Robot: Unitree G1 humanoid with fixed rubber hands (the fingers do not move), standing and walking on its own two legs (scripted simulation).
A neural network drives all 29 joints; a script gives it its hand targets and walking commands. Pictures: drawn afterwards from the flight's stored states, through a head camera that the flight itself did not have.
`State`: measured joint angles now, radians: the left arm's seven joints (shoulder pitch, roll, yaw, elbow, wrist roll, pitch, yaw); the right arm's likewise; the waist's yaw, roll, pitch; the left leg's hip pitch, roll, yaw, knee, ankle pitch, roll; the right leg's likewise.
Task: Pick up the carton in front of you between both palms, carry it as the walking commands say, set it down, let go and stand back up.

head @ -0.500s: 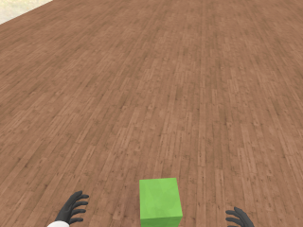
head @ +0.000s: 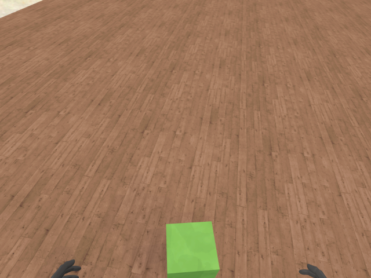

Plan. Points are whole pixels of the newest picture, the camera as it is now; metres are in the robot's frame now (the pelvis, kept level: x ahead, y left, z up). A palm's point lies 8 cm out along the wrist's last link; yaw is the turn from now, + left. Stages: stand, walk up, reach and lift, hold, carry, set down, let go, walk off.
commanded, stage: stand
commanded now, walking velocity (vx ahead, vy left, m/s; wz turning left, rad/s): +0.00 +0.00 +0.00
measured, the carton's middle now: (189, 254) +0.40 -0.03 -0.65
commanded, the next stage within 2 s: none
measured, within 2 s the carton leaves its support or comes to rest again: neither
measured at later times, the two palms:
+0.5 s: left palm out of the picture +0.09 +0.30 -0.10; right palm out of the picture +0.10 -0.30 -0.08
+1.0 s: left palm out of the picture +0.05 +0.32 -0.10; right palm out of the picture +0.08 -0.30 -0.08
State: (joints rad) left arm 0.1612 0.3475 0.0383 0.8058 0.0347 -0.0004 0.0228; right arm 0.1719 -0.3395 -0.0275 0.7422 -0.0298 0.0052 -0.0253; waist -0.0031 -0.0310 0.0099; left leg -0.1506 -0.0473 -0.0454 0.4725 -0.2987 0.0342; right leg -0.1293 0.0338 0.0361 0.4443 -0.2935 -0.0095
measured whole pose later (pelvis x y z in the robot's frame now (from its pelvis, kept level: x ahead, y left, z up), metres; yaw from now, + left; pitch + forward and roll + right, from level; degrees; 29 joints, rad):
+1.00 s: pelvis -0.03 +0.01 +0.01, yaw +1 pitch -3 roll +0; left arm 0.16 0.39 0.02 1.00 0.02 -0.01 0.01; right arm 0.14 -0.38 0.00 0.98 -0.02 -0.01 -0.01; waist 0.00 -0.03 0.02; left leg -0.10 -0.06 -0.05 0.35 -0.20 0.04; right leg -0.08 0.01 0.03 0.34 -0.21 0.00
